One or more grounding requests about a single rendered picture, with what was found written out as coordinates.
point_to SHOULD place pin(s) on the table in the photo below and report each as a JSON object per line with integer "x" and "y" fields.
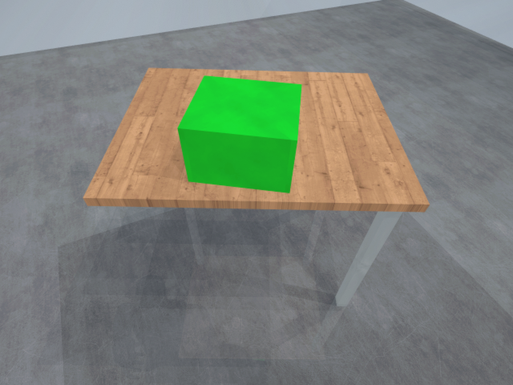
{"x": 348, "y": 157}

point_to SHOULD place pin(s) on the carton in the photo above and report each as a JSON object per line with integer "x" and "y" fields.
{"x": 241, "y": 133}

